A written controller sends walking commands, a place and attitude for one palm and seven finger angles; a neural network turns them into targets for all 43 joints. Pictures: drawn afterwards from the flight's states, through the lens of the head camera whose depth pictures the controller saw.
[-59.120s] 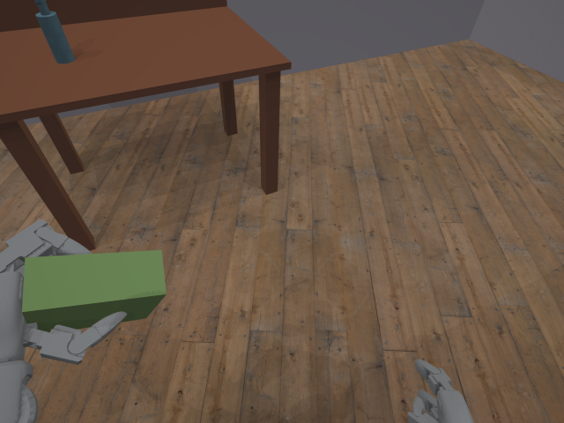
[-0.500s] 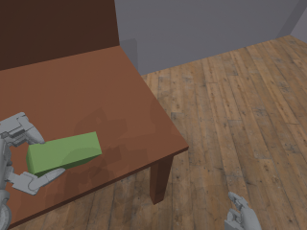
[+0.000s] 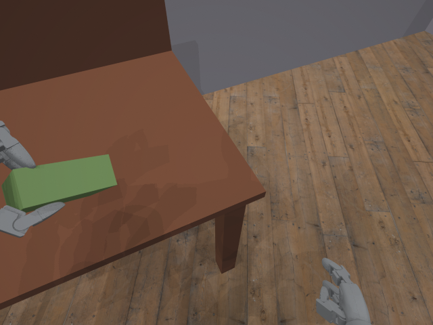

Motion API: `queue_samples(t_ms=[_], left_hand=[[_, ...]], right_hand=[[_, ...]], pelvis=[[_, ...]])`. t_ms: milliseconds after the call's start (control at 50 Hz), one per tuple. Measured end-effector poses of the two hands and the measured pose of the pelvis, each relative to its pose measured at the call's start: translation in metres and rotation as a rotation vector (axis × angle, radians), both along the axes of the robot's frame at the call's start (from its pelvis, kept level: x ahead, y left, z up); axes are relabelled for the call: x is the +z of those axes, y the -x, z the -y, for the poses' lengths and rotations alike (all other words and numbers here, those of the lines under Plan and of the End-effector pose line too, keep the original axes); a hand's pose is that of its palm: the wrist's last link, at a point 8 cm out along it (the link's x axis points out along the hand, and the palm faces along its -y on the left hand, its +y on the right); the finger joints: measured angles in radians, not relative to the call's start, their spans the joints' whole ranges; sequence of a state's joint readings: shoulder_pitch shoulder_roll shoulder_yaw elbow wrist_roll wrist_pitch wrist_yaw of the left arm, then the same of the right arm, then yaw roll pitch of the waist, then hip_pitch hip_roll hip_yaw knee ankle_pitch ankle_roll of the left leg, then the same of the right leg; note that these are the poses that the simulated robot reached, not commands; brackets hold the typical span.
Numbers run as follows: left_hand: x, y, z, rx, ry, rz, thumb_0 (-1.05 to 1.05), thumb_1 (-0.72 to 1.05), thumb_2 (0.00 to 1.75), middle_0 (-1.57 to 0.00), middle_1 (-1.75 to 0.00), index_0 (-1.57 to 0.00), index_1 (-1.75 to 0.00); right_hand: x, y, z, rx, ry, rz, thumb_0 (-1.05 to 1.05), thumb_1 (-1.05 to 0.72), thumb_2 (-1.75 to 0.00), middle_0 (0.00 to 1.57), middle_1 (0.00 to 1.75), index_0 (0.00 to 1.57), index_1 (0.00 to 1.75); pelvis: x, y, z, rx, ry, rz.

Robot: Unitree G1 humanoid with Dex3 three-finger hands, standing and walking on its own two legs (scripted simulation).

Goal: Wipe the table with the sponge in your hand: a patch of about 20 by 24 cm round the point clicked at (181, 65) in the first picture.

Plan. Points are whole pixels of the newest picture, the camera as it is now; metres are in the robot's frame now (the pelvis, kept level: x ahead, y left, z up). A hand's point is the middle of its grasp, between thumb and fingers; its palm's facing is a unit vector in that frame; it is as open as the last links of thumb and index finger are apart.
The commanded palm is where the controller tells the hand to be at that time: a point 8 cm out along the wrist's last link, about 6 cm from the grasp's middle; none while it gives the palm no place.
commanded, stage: come to a stop and stand still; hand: left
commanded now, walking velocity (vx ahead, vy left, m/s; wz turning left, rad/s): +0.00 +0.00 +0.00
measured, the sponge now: (73, 182) +0.28 +0.25 +0.14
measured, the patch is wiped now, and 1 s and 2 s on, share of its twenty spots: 0.95 0.95 0.95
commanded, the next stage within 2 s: look again from close up in 0.98 s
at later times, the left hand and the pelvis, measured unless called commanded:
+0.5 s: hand (16, 265) +0.15 +0.23 +0.18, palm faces +0.42 -0.83 -0.37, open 8.9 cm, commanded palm +0.08 +0.27 +0.18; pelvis -0.07 -0.01 -0.01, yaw +2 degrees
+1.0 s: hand (28, 304) +0.12 +0.22 +0.16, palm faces +0.43 -0.83 -0.36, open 8.9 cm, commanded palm +0.05 +0.25 +0.18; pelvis -0.09 -0.03 -0.01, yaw +3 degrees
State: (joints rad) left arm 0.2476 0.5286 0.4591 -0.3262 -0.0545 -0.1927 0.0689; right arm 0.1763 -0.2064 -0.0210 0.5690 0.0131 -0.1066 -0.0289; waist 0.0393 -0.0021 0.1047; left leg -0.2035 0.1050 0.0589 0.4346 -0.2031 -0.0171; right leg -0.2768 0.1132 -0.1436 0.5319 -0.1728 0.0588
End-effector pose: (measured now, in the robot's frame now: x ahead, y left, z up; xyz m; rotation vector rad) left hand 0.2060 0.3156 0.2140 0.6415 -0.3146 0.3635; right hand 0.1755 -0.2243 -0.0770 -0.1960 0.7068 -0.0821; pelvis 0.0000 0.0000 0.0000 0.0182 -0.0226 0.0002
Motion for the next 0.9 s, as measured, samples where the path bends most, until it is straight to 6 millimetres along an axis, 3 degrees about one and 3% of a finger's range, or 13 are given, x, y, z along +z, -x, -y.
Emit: queue_samples(t_ms=[60,140,240,380,500,600,740,800,900], left_hand=[[-0.009,0.009,0.001,0.035,-0.006,-0.051,-0.01,-0.50,1.01,-0.88,-1.51,-0.94,-1.53],[-0.041,0.039,0.029,-0.025,0.072,-0.154,-0.01,-0.49,1.00,-0.88,-1.51,-0.93,-1.54],[-0.065,0.073,0.037,-0.038,0.203,-0.186,-0.01,-0.50,1.01,-0.89,-1.51,-0.94,-1.53],[-0.049,0.082,0.022,0.014,0.159,0.028,-0.01,-0.51,1.01,-0.90,-1.51,-0.95,-1.53],[-0.022,0.098,0.041,-0.072,0.122,0.120,-0.01,-0.50,1.01,-0.89,-1.51,-0.94,-1.54],[-0.033,0.108,0.050,-0.101,0.197,0.081,-0.01,-0.51,1.01,-0.89,-1.51,-0.95,-1.54],[-0.043,0.123,0.042,-0.039,0.071,-0.070,-0.01,-0.51,1.01,-0.90,-1.51,-0.95,-1.54],[-0.037,0.137,0.044,-0.008,0.033,-0.042,-0.01,-0.51,1.00,-0.90,-1.51,-0.95,-1.54],[-0.036,0.147,0.055,-0.006,0.147,0.063,-0.01,-0.51,1.01,-0.90,-1.52,-0.95,-1.54]], right_hand=[[-0.008,0.009,0.004,-0.017,-0.038,0.050,0.01,-0.90,-0.90,0.20,0.30,0.20,0.30],[-0.022,0.026,0.005,-0.034,-0.049,0.021,0.01,-0.90,-0.90,0.20,0.30,0.20,0.30],[-0.009,0.056,-0.002,-0.009,0.003,-0.062,0.01,-0.90,-0.90,0.20,0.30,0.20,0.30],[-0.006,0.060,-0.005,0.068,0.038,0.015,0.01,-0.90,-0.90,0.20,0.30,0.20,0.30],[0.003,0.068,-0.005,0.059,0.003,0.057,0.01,-0.90,-0.90,0.20,0.30,0.20,0.30],[0.019,0.091,0.005,0.032,0.038,0.065,0.01,-0.90,-0.90,0.20,0.30,0.20,0.30],[-0.003,0.115,0.023,0.019,0.022,-0.016,0.01,-0.90,-0.90,0.20,0.30,0.20,0.30],[-0.011,0.122,0.029,0.030,0.021,-0.049,0.01,-0.90,-0.90,0.20,0.30,0.20,0.30],[-0.007,0.126,0.035,0.042,0.062,-0.075,0.01,-0.90,-0.90,0.20,0.30,0.20,0.30]], pelvis=[[-0.009,0.005,-0.003,0.009,-0.031,0.003],[-0.012,0.011,-0.007,0.014,-0.024,0.014],[0.001,0.023,0.000,0.011,-0.031,0.024],[-0.015,0.056,0.004,0.013,-0.029,0.072],[-0.014,0.069,0.010,0.031,-0.023,0.069],[-0.004,0.075,0.016,0.010,0.015,0.031],[-0.011,0.093,0.023,0.040,0.022,0.023],[-0.015,0.095,0.032,0.050,0.049,0.019],[-0.011,0.092,0.034,0.058,0.059,0.027]])
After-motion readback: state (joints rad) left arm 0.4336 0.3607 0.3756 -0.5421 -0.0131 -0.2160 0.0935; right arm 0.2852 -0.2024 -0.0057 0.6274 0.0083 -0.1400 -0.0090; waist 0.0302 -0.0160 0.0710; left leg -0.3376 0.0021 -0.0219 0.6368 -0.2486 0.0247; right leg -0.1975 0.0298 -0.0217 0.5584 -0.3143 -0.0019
